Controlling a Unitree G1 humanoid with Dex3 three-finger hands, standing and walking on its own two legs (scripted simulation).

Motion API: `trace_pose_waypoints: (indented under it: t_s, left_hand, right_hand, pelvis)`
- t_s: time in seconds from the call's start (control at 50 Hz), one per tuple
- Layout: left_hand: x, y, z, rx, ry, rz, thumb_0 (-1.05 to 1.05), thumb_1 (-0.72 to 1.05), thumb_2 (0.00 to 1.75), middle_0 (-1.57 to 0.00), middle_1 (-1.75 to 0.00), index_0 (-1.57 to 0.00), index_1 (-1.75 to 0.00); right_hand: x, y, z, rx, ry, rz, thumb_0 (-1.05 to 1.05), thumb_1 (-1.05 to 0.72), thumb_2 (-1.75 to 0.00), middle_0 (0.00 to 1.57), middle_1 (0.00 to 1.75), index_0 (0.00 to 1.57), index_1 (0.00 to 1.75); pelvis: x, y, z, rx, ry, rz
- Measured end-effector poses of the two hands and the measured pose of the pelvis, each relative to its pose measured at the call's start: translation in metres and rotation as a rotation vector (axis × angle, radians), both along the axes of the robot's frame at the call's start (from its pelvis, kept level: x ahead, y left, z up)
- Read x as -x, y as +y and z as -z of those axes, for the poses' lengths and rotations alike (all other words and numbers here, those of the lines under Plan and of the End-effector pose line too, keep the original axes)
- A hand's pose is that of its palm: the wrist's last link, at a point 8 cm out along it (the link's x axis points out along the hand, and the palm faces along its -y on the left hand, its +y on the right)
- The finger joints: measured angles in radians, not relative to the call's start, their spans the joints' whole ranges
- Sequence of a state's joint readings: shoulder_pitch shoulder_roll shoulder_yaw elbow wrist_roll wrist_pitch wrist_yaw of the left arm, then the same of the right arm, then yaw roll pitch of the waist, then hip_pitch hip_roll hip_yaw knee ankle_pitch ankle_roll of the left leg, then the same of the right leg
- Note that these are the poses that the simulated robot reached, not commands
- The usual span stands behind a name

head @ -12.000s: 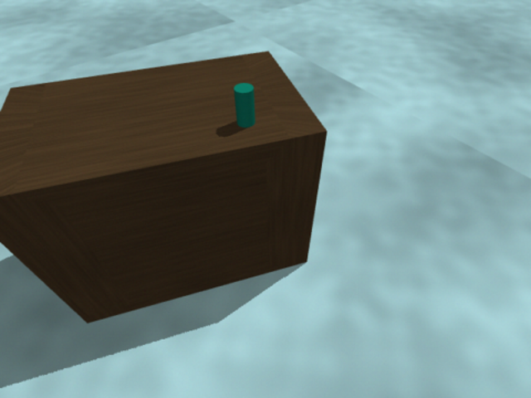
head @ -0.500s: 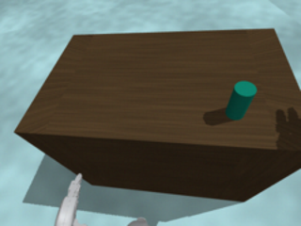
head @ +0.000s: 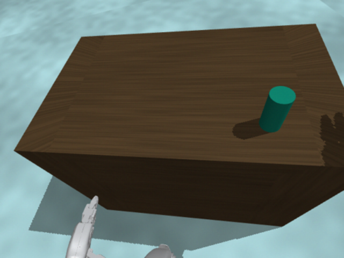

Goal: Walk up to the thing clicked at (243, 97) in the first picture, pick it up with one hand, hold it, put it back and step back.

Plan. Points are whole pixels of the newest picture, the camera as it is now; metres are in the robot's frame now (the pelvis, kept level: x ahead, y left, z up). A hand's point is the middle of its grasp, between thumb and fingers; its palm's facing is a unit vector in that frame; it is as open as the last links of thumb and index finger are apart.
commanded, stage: approach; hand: right
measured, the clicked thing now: (275, 110) +0.49 -0.16 +0.04
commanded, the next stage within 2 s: close in in 0.08 s
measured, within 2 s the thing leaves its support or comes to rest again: neither
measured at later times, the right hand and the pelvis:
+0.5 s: hand (300, 106) +0.49 -0.21 +0.05, palm faces +0.02 +1.00 +0.00, open 17.7 cm; pelvis -0.02 +0.00 -0.03, yaw +2 degrees
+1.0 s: hand (276, 105) +0.49 -0.16 +0.05, palm faces +0.01 +1.00 +0.01, open 17.6 cm; pelvis -0.01 +0.01 -0.03, yaw +2 degrees
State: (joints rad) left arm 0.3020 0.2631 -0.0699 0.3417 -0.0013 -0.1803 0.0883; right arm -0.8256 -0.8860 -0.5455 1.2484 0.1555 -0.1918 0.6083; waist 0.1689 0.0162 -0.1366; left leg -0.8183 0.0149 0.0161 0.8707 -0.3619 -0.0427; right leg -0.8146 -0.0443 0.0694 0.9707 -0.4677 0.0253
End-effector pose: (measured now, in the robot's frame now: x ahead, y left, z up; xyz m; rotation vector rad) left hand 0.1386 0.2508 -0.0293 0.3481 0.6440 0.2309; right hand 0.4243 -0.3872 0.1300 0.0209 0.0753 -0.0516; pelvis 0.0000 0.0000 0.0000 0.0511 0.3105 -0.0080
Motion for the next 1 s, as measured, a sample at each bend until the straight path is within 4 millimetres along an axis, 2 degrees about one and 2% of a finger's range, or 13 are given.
trace_pose_waypoints:
  t_s: [0.06,0.14,0.22,0.3,0.36,0.42,0.54,0.6,0.78,0.84,1.0]
  left_hand:
    - [-0.001,-0.004,0.003,0.002,-0.007,0.025,-0.01,-0.54,0.05,-0.06,-0.05,-0.05,-0.06]
    - [-0.001,-0.008,0.006,0.007,-0.024,0.041,-0.01,-0.53,0.04,-0.06,-0.05,-0.06,-0.06]
    - [0.01,0.0,0.004,-0.01,-0.033,0.007,-0.01,-0.52,0.04,-0.06,-0.05,-0.07,-0.06]
    - [0.024,0.013,-0.001,-0.052,-0.03,-0.041,-0.01,-0.53,0.04,-0.06,-0.05,-0.07,-0.06]
    - [0.03,0.018,0.0,-0.066,-0.013,-0.058,-0.01,-0.53,0.04,-0.06,-0.05,-0.06,-0.06]
    - [0.026,0.017,-0.005,-0.065,-0.038,-0.051,-0.01,-0.53,0.04,-0.06,-0.05,-0.06,-0.06]
    - [0.02,0.011,-0.006,-0.021,-0.079,-0.039,-0.01,-0.52,0.04,-0.06,-0.05,-0.07,-0.06]
    - [0.021,0.014,-0.002,-0.004,-0.072,-0.047,-0.01,-0.52,0.04,-0.06,-0.05,-0.07,-0.06]
    - [0.022,0.018,-0.013,-0.02,-0.088,-0.044,-0.01,-0.52,0.04,-0.06,-0.05,-0.07,-0.06]
    - [0.024,0.02,-0.01,-0.024,-0.063,-0.051,-0.01,-0.52,0.04,-0.06,-0.05,-0.06,-0.06]
    - [0.018,0.023,-0.007,-0.012,-0.06,-0.063,-0.01,-0.56,0.06,-0.05,-0.04,-0.05,-0.06]
  right_hand:
    - [-0.006,0.017,0.022,0.0,0.011,-0.031,-0.01,0.55,-0.04,0.06,0.04,0.05,0.04]
    - [-0.015,0.05,0.057,-0.01,0.022,-0.081,-0.01,0.54,-0.04,0.05,0.04,0.05,0.04]
    - [-0.023,0.084,0.087,-0.046,0.03,-0.1,-0.01,0.53,-0.04,0.05,0.04,0.05,0.04]
    - [-0.034,0.108,0.099,-0.065,-0.004,-0.072,-0.01,0.55,-0.04,0.05,0.04,0.05,0.04]
    - [-0.039,0.114,0.096,-0.035,-0.039,-0.038,-0.01,0.57,-0.03,0.05,0.04,0.05,0.04]
    - [-0.043,0.116,0.08,-0.012,-0.076,-0.003,-0.02,0.58,-0.03,0.05,0.04,0.05,0.04]
    - [-0.043,0.133,0.074,0.023,-0.025,-0.038,-0.01,0.6,-0.03,0.04,0.05,0.04,0.05]
    - [-0.041,0.141,0.077,-0.003,-0.009,-0.039,-0.01,0.6,-0.04,0.04,0.05,0.04,0.05]
    - [-0.043,0.156,0.087,-0.016,-0.032,-0.021,-0.01,0.59,-0.04,0.04,0.05,0.04,0.05]
    - [-0.044,0.159,0.09,-0.012,-0.028,-0.017,-0.01,0.58,-0.04,0.04,0.05,0.04,0.05]
    - [-0.048,0.176,0.082,0.012,-0.037,-0.042,-0.01,0.56,-0.04,0.05,0.04,0.05,0.04]
  pelvis:
    - [0.004,0.001,0.006,-0.001,0.015,0.0]
    - [0.01,0.001,0.014,-0.001,0.04,-0.003]
    - [0.012,0.001,0.02,0.001,0.053,-0.013]
    - [0.015,0.002,0.025,0.002,0.055,-0.024]
    - [0.017,0.003,0.029,0.002,0.061,-0.03]
    - [0.017,0.005,0.029,0.001,0.053,-0.031]
    - [0.015,0.004,0.026,0.001,0.046,-0.028]
    - [0.015,0.004,0.027,0.003,0.042,-0.026]
    - [0.014,0.009,0.028,0.015,0.037,-0.029]
    - [0.013,0.009,0.028,0.015,0.043,-0.028]
    - [0.01,0.008,0.027,0.017,0.042,-0.032]
